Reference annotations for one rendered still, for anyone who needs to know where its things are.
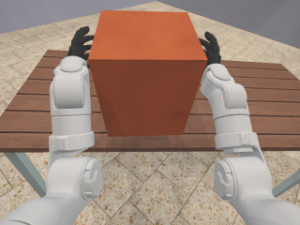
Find table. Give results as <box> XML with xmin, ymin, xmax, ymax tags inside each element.
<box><xmin>0</xmin><ymin>50</ymin><xmax>300</xmax><ymax>198</ymax></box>

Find robot right upper arm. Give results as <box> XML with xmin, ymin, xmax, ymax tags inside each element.
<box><xmin>214</xmin><ymin>156</ymin><xmax>300</xmax><ymax>225</ymax></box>

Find left robot hand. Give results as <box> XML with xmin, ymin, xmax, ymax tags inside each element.
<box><xmin>67</xmin><ymin>26</ymin><xmax>95</xmax><ymax>68</ymax></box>

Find carton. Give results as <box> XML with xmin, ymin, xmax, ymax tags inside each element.
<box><xmin>88</xmin><ymin>10</ymin><xmax>208</xmax><ymax>137</ymax></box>

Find right robot hand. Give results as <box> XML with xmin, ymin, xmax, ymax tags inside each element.
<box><xmin>199</xmin><ymin>31</ymin><xmax>221</xmax><ymax>70</ymax></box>

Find robot left upper arm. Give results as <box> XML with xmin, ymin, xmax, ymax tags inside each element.
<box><xmin>0</xmin><ymin>157</ymin><xmax>103</xmax><ymax>225</ymax></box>

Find left robot forearm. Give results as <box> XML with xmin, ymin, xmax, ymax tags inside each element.
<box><xmin>45</xmin><ymin>55</ymin><xmax>95</xmax><ymax>190</ymax></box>

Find right robot forearm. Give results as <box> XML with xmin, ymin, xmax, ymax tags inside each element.
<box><xmin>200</xmin><ymin>63</ymin><xmax>273</xmax><ymax>191</ymax></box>

